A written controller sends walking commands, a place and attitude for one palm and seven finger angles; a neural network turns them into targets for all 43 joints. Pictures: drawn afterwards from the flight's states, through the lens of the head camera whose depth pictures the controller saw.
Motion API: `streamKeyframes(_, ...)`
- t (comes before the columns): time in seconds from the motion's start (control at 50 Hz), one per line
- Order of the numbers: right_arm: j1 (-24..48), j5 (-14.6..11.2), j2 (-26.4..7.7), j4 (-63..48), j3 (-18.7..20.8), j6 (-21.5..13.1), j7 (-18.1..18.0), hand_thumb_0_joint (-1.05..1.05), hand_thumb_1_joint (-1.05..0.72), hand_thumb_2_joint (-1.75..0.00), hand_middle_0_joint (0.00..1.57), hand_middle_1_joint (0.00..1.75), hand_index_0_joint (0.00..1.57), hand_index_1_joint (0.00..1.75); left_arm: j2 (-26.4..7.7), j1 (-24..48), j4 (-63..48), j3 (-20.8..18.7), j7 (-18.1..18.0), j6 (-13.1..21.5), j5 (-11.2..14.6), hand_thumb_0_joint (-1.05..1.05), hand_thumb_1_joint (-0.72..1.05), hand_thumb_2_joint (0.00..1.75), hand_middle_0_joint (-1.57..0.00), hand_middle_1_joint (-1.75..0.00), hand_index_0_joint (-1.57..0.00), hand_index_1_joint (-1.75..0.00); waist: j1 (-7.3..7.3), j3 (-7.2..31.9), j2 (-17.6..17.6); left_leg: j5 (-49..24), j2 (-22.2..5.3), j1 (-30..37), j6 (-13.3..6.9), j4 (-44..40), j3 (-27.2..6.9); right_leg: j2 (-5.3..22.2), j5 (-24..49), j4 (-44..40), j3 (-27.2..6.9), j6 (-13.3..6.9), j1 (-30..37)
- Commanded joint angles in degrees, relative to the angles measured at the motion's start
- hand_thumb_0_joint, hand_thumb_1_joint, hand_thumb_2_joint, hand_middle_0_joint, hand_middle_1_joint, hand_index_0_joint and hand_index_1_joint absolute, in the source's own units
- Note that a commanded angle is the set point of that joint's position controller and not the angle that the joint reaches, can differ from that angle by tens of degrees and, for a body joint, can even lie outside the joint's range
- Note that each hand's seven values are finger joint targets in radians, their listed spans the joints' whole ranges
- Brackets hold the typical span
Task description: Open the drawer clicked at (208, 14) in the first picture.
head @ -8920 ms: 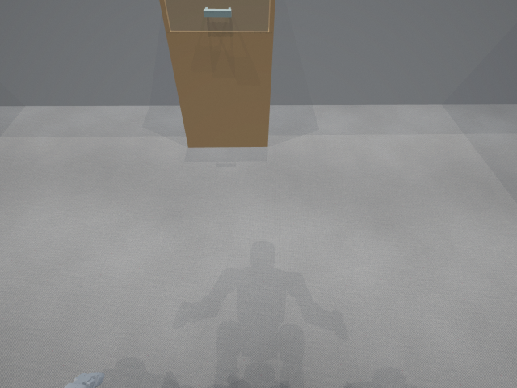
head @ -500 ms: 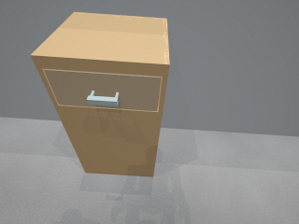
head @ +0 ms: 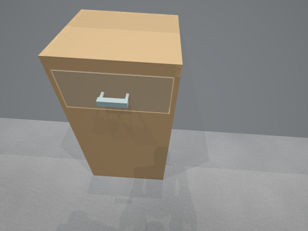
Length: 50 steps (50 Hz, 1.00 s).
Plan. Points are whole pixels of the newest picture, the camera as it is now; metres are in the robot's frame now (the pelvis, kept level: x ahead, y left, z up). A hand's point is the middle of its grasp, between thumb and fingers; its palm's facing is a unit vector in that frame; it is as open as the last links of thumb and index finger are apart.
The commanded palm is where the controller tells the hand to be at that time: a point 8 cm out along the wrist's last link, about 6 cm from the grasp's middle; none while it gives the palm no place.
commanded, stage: look again from close up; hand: left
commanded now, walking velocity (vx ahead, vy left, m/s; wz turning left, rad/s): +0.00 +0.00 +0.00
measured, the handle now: (113, 98) +0.56 +0.19 -0.01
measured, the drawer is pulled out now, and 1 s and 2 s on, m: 0.00 0.00 0.00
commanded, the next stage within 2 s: raise the hand with hooked fingers in 0.52 s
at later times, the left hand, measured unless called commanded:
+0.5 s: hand out of the picture -0.01 +0.15 -0.18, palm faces +0.03 -0.99 -0.14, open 7.4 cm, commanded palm none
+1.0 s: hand (102, 197) +0.22 +0.15 -0.05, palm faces +0.01 -0.35 -0.94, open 8.3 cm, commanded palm +0.16 +0.20 -0.01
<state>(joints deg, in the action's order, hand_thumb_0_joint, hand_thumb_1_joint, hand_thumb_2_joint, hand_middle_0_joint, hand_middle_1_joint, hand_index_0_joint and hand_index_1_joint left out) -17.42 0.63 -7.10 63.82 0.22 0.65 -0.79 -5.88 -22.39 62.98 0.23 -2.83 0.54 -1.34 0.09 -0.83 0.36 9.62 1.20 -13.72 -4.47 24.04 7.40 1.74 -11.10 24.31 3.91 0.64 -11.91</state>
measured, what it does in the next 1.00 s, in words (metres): stands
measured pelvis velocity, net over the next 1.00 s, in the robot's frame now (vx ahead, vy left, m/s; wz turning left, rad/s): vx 0.02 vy -0.02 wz -0.01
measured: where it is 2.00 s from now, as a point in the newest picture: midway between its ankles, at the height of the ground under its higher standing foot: outside the picture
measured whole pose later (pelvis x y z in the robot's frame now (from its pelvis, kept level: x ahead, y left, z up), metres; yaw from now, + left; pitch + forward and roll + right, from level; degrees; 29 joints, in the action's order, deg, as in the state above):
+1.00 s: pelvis +0.02 -0.02 -0.03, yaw -1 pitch +6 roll +2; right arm -6.8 1.7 -15.8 31.1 2.2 0.4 2.2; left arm -12.8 -23.2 1.5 9.1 -23.9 2.0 -55.9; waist -2.1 6.9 0.3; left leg 18.9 2.5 -28.9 -3.8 41.7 7.8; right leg -3.1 -21.5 46.5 -3.6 -3.0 -30.6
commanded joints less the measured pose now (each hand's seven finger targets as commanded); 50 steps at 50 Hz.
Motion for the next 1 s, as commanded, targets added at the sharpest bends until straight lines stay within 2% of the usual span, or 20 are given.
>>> streamKeyframes(0.0,-3.57,-0.04,-5.62,-1.36,1.09,-1.04,-0.46,0.0,-0.9,-0.9,0.2,0.3,0.2,0.3,-3.87,-4.78,-1.24,-0.4,-0.22,0.66,-0.06,0.0,0.9,0.9,-0.2,-0.3,-0.2,-0.3,0.08,-4.12,0.17,11.36,-8.58,-1.93,2.03,-9.3,-10.78,4.12,-1.48,-4.53,-5.19,-1.5,-2.1)
streamKeyframes(0.58,-4.3,-0.07,-5.08,0.05,0.62,-1.43,-0.66,0.0,-0.9,-0.9,0.2,0.3,0.2,0.3,-3.84,-3.63,-0.81,-0.44,-0.26,0.63,0.16,0.0,0.9,0.9,-0.2,-0.3,-0.2,-0.3,-0.02,-3.95,-0.5,7.02,-8.47,-0.18,2.24,-9.77,-10.25,4.7,1.53,-4.9,-4.79,-1.36,0.14)
streamKeyframes(0.6,0.97,-0.15,-7.81,-4.97,0.18,-2.38,-0.2,0.0,-0.9,-0.9,0.2,0.3,0.2,0.3,-7.14,-2.63,0.21,0.33,-1.87,1.24,-0.77,0.0,0.9,0.9,-0.2,-0.3,-0.2,-0.3,-1.09,-7.77,0.22,-1.33,-8.8,-4.02,3.73,0.41,-7.84,5.66,3.62,-2.82,-5.09,-2.13,-3.46)
streamKeyframes(0.62,0.4,-4.7,-15.91,-28.09,-0.73,-9.9,-2.58,0.0,-0.9,-0.9,0.2,0.3,0.2,0.3,-18.52,39.44,-89.03,5.9,-2.3,10.19,-5.1,0.0,0.88,0.89,-0.2,-0.32,-0.2,-0.32,5.27,22.58,-15.25,2.78,-4.49,15.21,3.22,-5.63,-10.88,-1.97,-0.16,5.43,-3.76,-2.59,-1.45)
streamKeyframes(0.64,6.63,-4.66,-13.95,-23.16,-0.84,-16.45,-5.1,0.0,-0.9,-0.9,0.2,0.3,0.2,0.3,-19.38,17.98,-73.72,0.81,-7.6,6.05,-6.17,0.0,0.85,0.88,-0.2,-0.33,-0.2,-0.33,-0.88,20.86,-19.7,9.29,-7.92,14.35,6.05,-8.24,-14.7,-1.68,-9.1,13.13,-0.79,-3.18,-7.75)
streamKeyframes(0.66,5.51,-5.39,-10.86,-23.19,0.33,-18.99,-4.84,0.0,-0.9,-0.9,0.2,0.3,0.2,0.3,-11.96,1.12,-67.41,4.68,-10.43,-2.26,-6.2,0.0,0.83,0.87,-0.21,-0.34,-0.21,-0.34,-0.29,9.55,-14.03,18.83,-7.77,4.7,8.1,-12.14,-17.32,-2.41,-12.67,16.84,0.19,-2.28,-14.22)
streamKeyframes(0.68,3.58,-6.53,-10.63,-21.38,0.3,-19.81,-5.05,0.0,-0.9,-0.9,0.2,0.3,0.2,0.3,-4.09,-1.29,-63.77,11.31,-10.83,-4.92,-8.06,0.0,0.81,0.86,-0.21,-0.36,-0.21,-0.36,1.21,4.06,-10.4,18.79,-5.85,1.51,5.42,-8.7,-13.78,-2.15,-9.61,16.4,-0.63,-1.87,-15.33)
streamKeyframes(0.7,4.5,-6.06,-11.87,-25.53,0.86,-21.58,-4.62,0.0,-0.9,-0.9,0.2,0.3,0.2,0.3,-3.64,3.02,-72.46,14.07,-11.5,-4.16,-10.49,0.0,0.78,0.85,-0.21,-0.37,-0.21,-0.37,1.48,0.23,-9.68,19.86,-5.04,-1.86,4.35,-6.32,-13.75,-1.97,-9.6,14.32,-0.65,-1.99,-15.58)
streamKeyframes(0.72,5.07,-4.74,-13.71,-26.52,0.83,-22.45,-4.47,0.0,-0.9,-0.9,0.2,0.3,0.2,0.3,-6.58,2.48,-73.79,14.25,-13.12,-3.96,-15.97,0.0,0.76,0.84,-0.21,-0.39,-0.21,-0.39,2.23,1.51,-5.76,22.5,-5.27,-3.06,4.3,-4.04,-15.67,-2.46,-10.35,12.14,-1.47,-2.31,-17.11)
streamKeyframes(0.74,5.4,-3.25,-14.18,-28.13,0.52,-22.5,-4.15,0.0,-0.9,-0.9,0.2,0.3,0.2,0.3,-7.37,0.88,-74.17,15.2,-14.5,-4.14,-21.14,0.0,0.74,0.83,-0.21,-0.4,-0.21,-0.4,2.54,0.98,-2.98,23.45,-4.54,-5.2,3.8,-1.59,-16.7,-2.63,-11.17,10.94,-2.49,-2.78,-18.4)
streamKeyframes(0.76,5.98,-2.22,-14.99,-30.49,0.96,-22.04,-3.55,0.0,-0.9,-0.9,0.2,0.3,0.2,0.3,-9.3,1.88,-74.35,14.29,-15.93,-4.0,-26.93,0.0,0.71,0.82,-0.21,-0.42,-0.21,-0.42,2.31,2.91,-2.11,22.24,-3.34,-6.6,3.27,1.38,-17.14,-2.81,-12.08,10.63,-5.02,-3.15,-18.6)
streamKeyframes(0.78,7.0,-0.62,-15.11,-31.85,1.6,-20.36,-3.12,0.0,-0.9,-0.9,0.2,0.3,0.2,0.3,-12.29,4.54,-70.66,11.89,-18.09,-3.78,-33.55,0.0,0.69,0.81,-0.22,-0.43,-0.22,-0.43,2.91,2.88,6.38,24.06,-2.61,-9.98,3.23,4.18,-17.56,-3.16,-18.58,9.25,-7.54,-3.24,-21.9)
streamKeyframes(0.8,8.74,0.54,-14.66,-33.79,2.52,-18.26,-2.37,0.0,-0.9,-0.9,0.2,0.3,0.2,0.3,-8.96,0.12,-65.5,13.3,-19.64,-3.53,-39.0,0.0,0.67,0.8,-0.22,-0.45,-0.22,-0.45,1.68,1.03,12.94,22.74,-1.25,-12.65,3.13,6.72,-14.78,-3.52,-23.91,7.8,-7.33,-3.61,-23.54)
streamKeyframes(0.82,10.45,1.22,-14.67,-35.72,3.25,-15.77,-1.28,0.0,-0.9,-0.9,0.2,0.3,0.2,0.3,-8.19,-7.35,-60.53,12.3,-20.79,-2.97,-43.84,0.0,0.64,0.79,-0.22,-0.47,-0.22,-0.47,-1.03,-1.0,16.29,20.23,0.49,-15.35,3.16,8.92,-11.75,-3.62,-27.55,6.22,-8.8,-4.16,-23.67)
streamKeyframes(0.84,12.46,1.64,-14.75,-37.57,3.28,-12.61,-0.07,0.0,-0.9,-0.9,0.2,0.3,0.2,0.3,-8.16,-12.16,-58.46,11.53,-21.24,-2.18,-47.53,0.0,0.62,0.78,-0.22,-0.48,-0.22,-0.48,-3.06,-1.67,17.37,17.67,1.55,-17.12,3.23,9.99,-10.11,-3.62,-28.01,5.35,-10.89,-4.77,-22.71)
streamKeyframes(0.86,13.86,1.39,-14.57,-38.73,3.54,-9.31,1.24,0.0,-0.9,-0.9,0.2,0.3,0.2,0.3,-9.69,-16.05,-57.9,8.73,-21.35,-1.21,-50.35,0.0,0.6,0.77,-0.22,-0.5,-0.22,-0.5,-5.69,0.1,15.8,13.66,2.13,-17.61,3.28,10.36,-9.01,-3.43,-23.2,5.12,-13.2,-5.64,-18.8)
streamKeyframes(0.9,16.9,1.29,-13.48,-41.3,2.94,-3.2,3.02,0.0,-0.9,-0.9,0.2,0.3,0.2,0.3,-13.68,-15.06,-62.19,4.18,-21.91,0.44,-55.15,0.0,0.55,0.75,-0.22,-0.53,-0.22,-0.53,-8.22,5.05,13.1,7.63,1.86,-19.01,3.83,10.76,-7.98,-3.42,-13.48,10.57,-12.4,-6.38,-15.27)
streamKeyframes(0.92,18.22,1.19,-12.88,-42.69,2.64,-1.21,3.63,0.0,-0.9,-0.9,0.2,0.3,0.2,0.3,-14.34,-14.71,-64.38,3.43,-22.36,0.95,-56.75,0.0,0.53,0.74,-0.23,-0.54,-0.23,-0.54,-8.98,6.44,10.37,5.56,1.61,-18.08,3.9,11.18,-7.68,-3.53,-10.22,12.3,-11.94,-6.51,-15.02)
streamKeyframes(0.96,19.67,1.37,-11.95,-43.83,2.48,1.6,4.28,0.0,-0.9,-0.9,0.2,0.3,0.2,0.3,-18.72,-11.16,-70.88,-0.58,-24.22,2.18,-59.64,0.0,0.48,0.72,-0.23,-0.57,-0.23,-0.57,-10.33,10.21,1.58,1.46,1.71,-15.67,4.04,12.85,-7.83,-4.25,-5.11,15.16,-13.25,-7.17,-14.73)
streamKeyframes(0.98,20.04,1.8,-11.73,-44.92,2.32,2.56,4.46,0.0,-0.9,-0.9,0.2,0.3,0.2,0.3,-19.23,-8.73,-74.06,-0.53,-25.36,2.27,-60.63,0.0,0.46,0.71,-0.23,-0.58,-0.23,-0.58,-9.98,12.54,-3.29,-0.08,1.56,-13.72,4.03,14.08,-7.95,-4.57,-3.06,16.42,-14.0,-7.39,-16.01)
